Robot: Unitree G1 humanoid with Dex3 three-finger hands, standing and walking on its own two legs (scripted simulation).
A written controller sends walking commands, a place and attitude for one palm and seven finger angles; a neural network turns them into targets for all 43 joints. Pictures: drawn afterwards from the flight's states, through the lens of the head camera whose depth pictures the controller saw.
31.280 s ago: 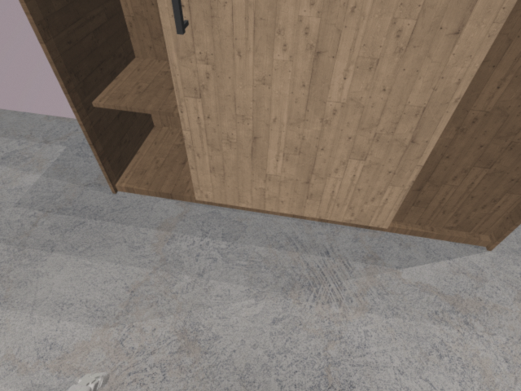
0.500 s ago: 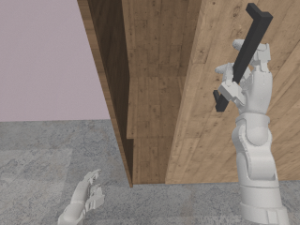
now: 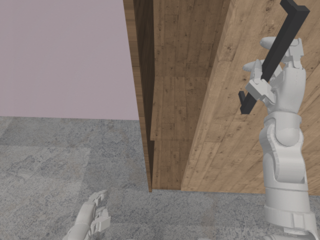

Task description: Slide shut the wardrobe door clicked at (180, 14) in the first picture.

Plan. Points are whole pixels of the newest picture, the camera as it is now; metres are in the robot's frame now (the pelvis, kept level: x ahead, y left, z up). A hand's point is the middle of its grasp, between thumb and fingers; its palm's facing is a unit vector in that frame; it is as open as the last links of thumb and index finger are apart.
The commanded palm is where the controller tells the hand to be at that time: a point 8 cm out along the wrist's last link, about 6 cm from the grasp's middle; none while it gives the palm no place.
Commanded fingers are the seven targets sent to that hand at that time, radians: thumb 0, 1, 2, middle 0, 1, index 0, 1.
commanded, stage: step sideways, sliding the door along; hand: right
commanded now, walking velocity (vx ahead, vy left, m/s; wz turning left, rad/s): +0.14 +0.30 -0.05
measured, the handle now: (262, 65) +0.42 -0.19 +0.22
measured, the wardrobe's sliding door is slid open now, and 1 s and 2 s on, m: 0.17 0.17 0.17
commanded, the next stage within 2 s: stop walking and hold the door there in 0.26 s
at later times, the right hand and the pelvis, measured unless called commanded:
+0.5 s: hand (250, 81) +0.38 -0.16 +0.22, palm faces +0.39 +0.90 -0.21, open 6.5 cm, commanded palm +0.34 -0.19 +0.21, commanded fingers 0.00 -0.90 -0.90 0.45 1.40 0.45 1.40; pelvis +0.01 +0.09 +0.01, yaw -2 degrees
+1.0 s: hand (251, 81) +0.37 -0.16 +0.22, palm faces +0.33 +0.93 -0.15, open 6.3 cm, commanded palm +0.34 -0.19 +0.21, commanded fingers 0.00 -0.90 -0.90 0.45 1.40 0.45 1.40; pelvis -0.01 +0.05 +0.01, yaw +3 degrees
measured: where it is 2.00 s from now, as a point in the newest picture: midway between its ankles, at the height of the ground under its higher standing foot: outside the picture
